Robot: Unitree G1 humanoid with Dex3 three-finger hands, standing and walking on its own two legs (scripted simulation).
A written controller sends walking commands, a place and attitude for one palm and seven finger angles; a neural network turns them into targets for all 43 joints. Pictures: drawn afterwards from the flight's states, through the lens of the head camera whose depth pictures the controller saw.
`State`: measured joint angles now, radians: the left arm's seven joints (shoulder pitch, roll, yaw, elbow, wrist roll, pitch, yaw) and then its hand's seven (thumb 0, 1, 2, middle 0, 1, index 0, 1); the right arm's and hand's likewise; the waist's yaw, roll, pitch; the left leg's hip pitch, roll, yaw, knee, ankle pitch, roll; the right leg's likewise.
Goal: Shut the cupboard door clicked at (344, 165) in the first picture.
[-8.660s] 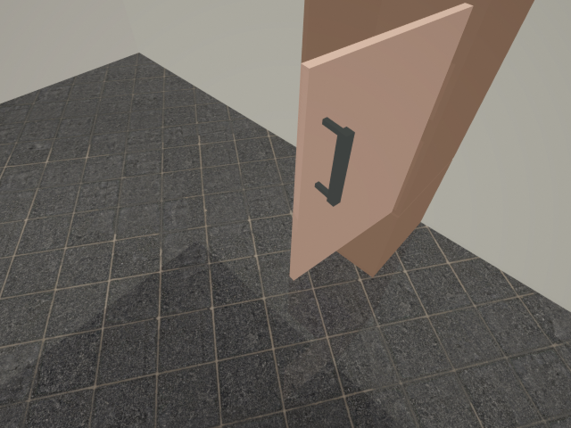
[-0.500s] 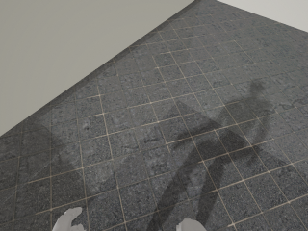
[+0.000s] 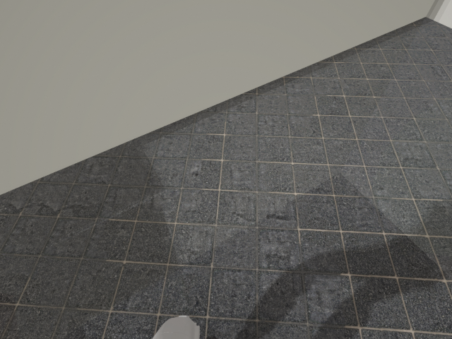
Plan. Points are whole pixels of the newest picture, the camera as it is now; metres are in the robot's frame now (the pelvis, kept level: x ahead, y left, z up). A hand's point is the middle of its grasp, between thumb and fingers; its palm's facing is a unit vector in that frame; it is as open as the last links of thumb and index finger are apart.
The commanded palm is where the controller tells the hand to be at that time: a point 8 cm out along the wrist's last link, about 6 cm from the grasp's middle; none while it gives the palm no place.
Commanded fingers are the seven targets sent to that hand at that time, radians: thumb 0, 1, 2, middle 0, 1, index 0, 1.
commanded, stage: walk to a spot facing it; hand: left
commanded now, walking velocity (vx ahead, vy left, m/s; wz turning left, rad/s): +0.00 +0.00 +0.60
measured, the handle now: out of the picture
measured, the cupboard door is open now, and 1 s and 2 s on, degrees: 81 81 81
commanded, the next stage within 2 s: none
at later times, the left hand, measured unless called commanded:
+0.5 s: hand out of the picture +0.06 +0.28 -0.16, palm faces +0.26 -0.94 -0.22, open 7.4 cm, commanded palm none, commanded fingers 0.00 0.90 0.90 -0.20 -0.30 -0.20 -0.30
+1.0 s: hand out of the picture -0.01 +0.19 -0.15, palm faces +0.53 -0.80 -0.28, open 7.4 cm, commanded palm none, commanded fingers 0.00 0.90 0.90 -0.20 -0.30 -0.20 -0.30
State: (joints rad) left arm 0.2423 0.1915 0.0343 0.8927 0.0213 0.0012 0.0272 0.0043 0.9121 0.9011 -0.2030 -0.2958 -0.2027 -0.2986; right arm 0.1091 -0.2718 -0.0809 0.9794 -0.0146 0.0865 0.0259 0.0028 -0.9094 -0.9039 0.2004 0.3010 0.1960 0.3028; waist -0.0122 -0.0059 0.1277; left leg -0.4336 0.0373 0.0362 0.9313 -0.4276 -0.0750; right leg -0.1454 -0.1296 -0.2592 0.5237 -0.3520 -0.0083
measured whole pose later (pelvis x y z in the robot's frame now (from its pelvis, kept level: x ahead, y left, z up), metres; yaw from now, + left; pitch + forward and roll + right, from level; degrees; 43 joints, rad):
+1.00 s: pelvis +0.03 -0.01 +0.00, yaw +35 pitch +0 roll +3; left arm 0.21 0.16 0.03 0.89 0.01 0.00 0.03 0.01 0.91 0.90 -0.20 -0.30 -0.20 -0.30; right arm 0.19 -0.27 -0.09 0.99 -0.02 0.09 0.02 0.00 -0.91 -0.90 0.20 0.30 0.20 0.30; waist -0.05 0.02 0.11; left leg -0.51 0.01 -0.03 1.12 -0.39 -0.08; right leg -0.13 -0.08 -0.16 0.47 -0.34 -0.03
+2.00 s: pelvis +0.19 +0.29 -0.01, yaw +61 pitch -1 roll +0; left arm 0.07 0.13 0.02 0.90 0.01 -0.07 0.01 0.01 0.91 0.90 -0.20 -0.30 -0.20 -0.30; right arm 0.49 -0.12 -0.04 1.17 0.00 -0.03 -0.03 0.00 -0.91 -0.90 0.21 0.30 0.20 0.30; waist -0.07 0.01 0.12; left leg -0.23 -0.09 -0.05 1.19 -0.42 0.07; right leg -0.32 0.02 -0.12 0.61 -0.28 -0.08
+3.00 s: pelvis +0.33 +0.70 -0.01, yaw +68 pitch +0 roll +0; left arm 0.10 0.19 0.02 0.99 0.02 -0.05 0.00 0.01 0.91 0.90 -0.19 -0.29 -0.19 -0.30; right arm 0.50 -0.12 -0.01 1.19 -0.01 -0.04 -0.03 0.00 -0.91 -0.90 0.20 0.30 0.20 0.30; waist -0.07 -0.01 0.09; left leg -0.03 -0.02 0.11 0.58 -0.45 0.04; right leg -0.37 -0.04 -0.11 0.58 -0.15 -0.04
